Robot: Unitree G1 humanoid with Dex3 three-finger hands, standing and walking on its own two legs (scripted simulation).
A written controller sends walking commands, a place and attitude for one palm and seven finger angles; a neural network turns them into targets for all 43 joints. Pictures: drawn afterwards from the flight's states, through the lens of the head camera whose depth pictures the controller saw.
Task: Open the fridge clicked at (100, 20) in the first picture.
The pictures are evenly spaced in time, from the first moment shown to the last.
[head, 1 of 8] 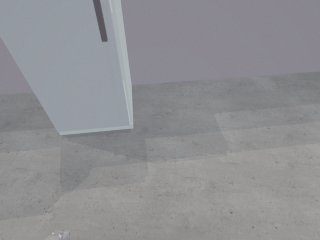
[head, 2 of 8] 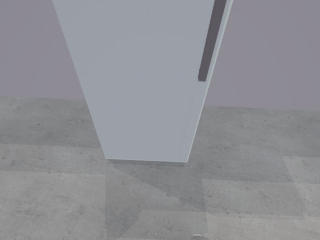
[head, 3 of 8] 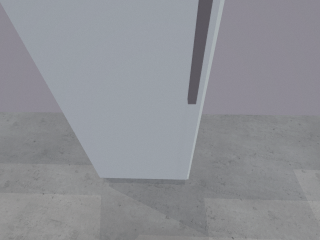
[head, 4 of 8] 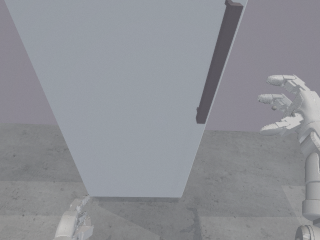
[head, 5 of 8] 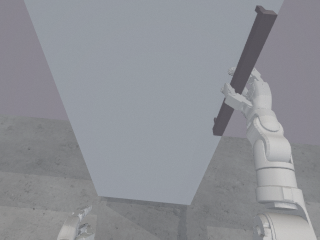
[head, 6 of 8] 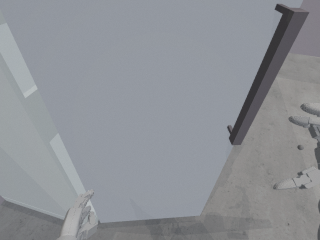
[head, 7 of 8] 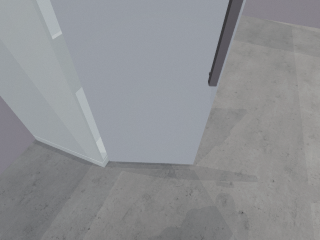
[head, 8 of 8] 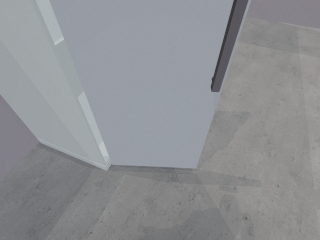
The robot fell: no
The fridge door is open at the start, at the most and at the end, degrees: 0 75 70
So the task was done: yes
